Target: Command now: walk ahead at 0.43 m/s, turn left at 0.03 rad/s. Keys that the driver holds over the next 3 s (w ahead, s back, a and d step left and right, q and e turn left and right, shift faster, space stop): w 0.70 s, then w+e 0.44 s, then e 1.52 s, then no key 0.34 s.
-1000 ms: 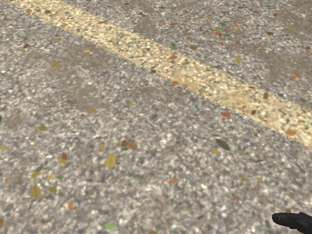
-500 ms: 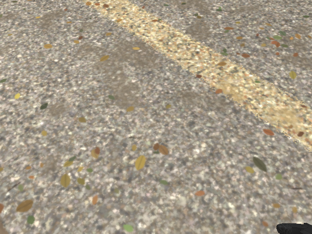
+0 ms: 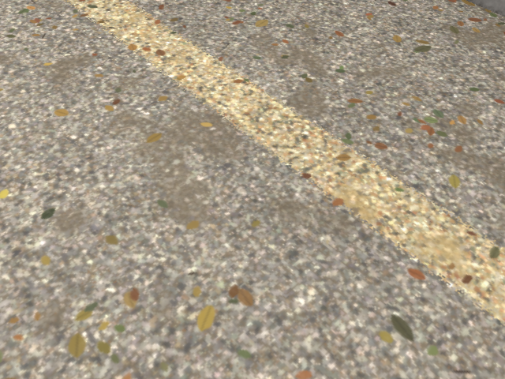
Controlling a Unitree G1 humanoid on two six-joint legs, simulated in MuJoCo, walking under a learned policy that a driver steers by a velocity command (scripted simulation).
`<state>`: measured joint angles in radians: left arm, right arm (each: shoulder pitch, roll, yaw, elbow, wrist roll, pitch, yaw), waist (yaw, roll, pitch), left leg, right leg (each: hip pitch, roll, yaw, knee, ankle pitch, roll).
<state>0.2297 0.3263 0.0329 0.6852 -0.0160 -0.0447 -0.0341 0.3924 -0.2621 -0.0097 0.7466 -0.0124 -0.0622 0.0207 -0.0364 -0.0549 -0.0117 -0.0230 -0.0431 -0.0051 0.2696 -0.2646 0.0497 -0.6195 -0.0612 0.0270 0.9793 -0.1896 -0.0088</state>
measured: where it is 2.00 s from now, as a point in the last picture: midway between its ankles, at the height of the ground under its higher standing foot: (271, 274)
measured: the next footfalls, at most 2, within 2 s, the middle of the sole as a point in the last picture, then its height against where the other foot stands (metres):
right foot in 0.22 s outside the picture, level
left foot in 0.78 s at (218, 349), level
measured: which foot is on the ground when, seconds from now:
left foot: down 0.00-0.24, up 0.26-0.76, down 0.78-1.00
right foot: up 0.00-0.20, down 0.22-0.78, up 0.80-1.00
